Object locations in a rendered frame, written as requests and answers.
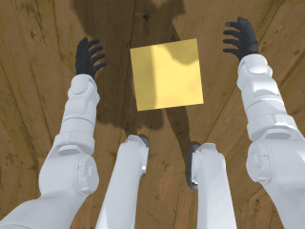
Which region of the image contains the robot left hand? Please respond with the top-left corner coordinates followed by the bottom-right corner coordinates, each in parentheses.
top-left (75, 37), bottom-right (108, 80)

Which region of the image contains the robot right hand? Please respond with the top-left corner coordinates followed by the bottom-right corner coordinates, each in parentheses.
top-left (222, 16), bottom-right (259, 63)

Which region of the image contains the left robot shin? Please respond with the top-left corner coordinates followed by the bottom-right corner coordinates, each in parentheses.
top-left (117, 135), bottom-right (145, 175)

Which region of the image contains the right robot forearm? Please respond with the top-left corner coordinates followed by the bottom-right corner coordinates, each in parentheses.
top-left (236, 53), bottom-right (305, 142)

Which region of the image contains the robot left upper arm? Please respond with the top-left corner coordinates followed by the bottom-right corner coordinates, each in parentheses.
top-left (0, 153), bottom-right (99, 229)

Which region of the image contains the carton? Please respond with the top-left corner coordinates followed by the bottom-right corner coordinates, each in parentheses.
top-left (130, 38), bottom-right (204, 112)

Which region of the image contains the left robot forearm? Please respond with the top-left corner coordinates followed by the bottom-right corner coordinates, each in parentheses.
top-left (38, 73), bottom-right (100, 193)

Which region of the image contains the right robot shin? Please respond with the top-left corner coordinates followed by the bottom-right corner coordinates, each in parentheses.
top-left (191, 143), bottom-right (226, 184)

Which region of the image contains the robot right upper arm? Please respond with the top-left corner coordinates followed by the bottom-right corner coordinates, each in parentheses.
top-left (246, 138), bottom-right (305, 229)

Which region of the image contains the robot shin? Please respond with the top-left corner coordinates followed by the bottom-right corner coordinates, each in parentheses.
top-left (191, 143), bottom-right (226, 184)
top-left (117, 135), bottom-right (145, 175)

